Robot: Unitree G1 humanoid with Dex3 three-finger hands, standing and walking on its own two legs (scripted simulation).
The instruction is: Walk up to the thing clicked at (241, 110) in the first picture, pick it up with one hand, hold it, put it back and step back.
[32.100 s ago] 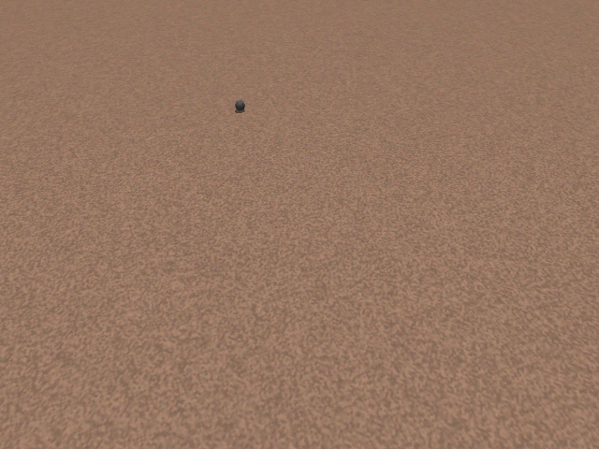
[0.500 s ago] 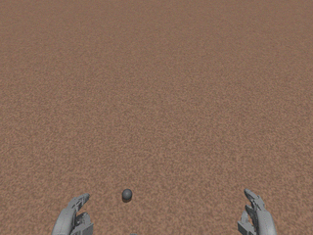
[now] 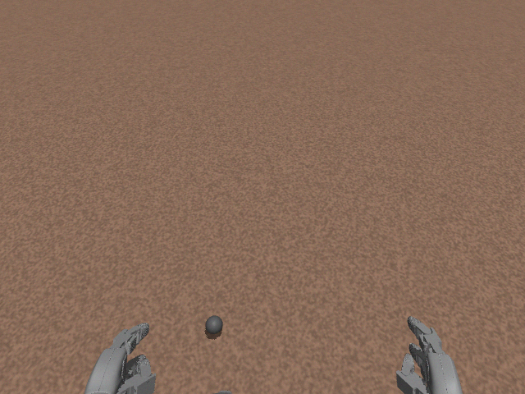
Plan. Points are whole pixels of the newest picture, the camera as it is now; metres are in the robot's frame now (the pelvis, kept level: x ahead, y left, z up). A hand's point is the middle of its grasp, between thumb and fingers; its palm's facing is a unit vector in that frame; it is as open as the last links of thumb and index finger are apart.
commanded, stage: home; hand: left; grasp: from above
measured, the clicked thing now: (214, 324) +0.45 +0.19 -0.68
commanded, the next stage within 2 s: stand in 0.58 s
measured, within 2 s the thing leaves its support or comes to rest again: neither
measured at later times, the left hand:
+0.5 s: hand (153, 383) +0.16 +0.18 -0.05, palm faces +0.04 -0.98 -0.20, open 7.4 cm
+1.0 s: hand out of the picture +0.09 +0.23 -0.10, palm faces +0.04 -0.94 -0.35, open 7.4 cm
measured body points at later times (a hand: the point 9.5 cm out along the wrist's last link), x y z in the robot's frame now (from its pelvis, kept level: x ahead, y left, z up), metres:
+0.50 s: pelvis +0.00 +0.00 +0.00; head +0.02 +0.00 +0.45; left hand +0.15 +0.23 -0.03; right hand +0.16 -0.25 -0.06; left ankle -0.01 +0.11 -0.68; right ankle -0.01 -0.14 -0.68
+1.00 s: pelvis -0.01 -0.01 +0.03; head +0.01 +0.00 +0.48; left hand +0.09 +0.28 -0.08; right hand +0.10 -0.28 -0.09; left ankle -0.01 +0.11 -0.68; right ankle -0.01 -0.14 -0.68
